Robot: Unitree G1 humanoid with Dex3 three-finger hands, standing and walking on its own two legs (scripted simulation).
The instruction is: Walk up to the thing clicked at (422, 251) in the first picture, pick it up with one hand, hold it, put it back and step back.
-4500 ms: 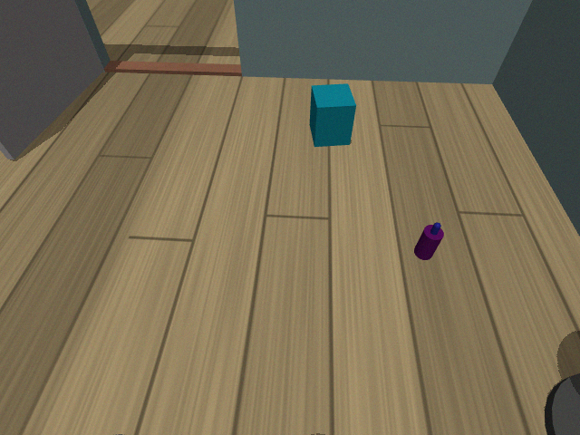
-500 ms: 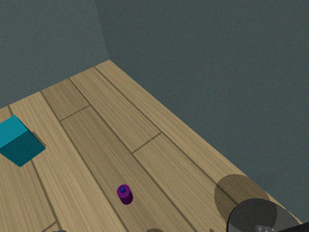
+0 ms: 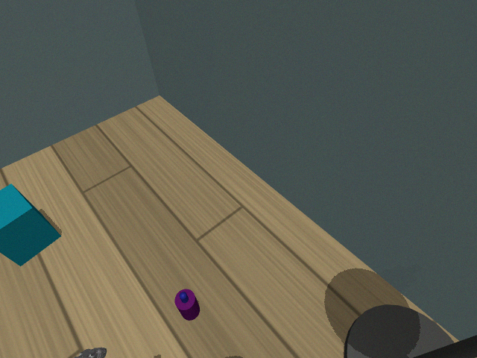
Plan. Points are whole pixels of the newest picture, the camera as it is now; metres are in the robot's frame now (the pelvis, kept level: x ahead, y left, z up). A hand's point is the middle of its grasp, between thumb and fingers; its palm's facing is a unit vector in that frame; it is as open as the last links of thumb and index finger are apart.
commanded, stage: walk up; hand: left
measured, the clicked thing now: (186, 303) +0.40 +0.22 -0.68
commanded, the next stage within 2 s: none
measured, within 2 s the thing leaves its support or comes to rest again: neither
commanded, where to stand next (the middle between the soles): +0.08 +0.03 m, yaw +1 degrees
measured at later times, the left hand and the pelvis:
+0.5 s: hand out of the picture +0.09 +0.26 -0.15, palm faces +0.00 -0.94 -0.34, open 7.4 cm; pelvis +0.01 +0.01 +0.00, yaw +0 degrees
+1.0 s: hand (92, 339) +0.18 +0.31 -0.17, palm faces +0.00 -0.92 -0.38, open 7.4 cm; pelvis +0.10 +0.04 -0.02, yaw +2 degrees
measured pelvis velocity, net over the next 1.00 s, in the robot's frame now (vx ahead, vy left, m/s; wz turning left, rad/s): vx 0.10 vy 0.04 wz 0.04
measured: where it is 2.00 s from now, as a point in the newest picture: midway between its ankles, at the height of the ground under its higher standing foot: outside the picture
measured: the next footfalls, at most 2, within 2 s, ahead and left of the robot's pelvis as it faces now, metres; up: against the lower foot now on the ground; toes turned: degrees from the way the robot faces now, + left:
right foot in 0.96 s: +0.23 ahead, -0.06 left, +0.00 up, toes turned +0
left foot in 1.28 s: +0.09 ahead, +0.16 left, +0.00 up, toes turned +2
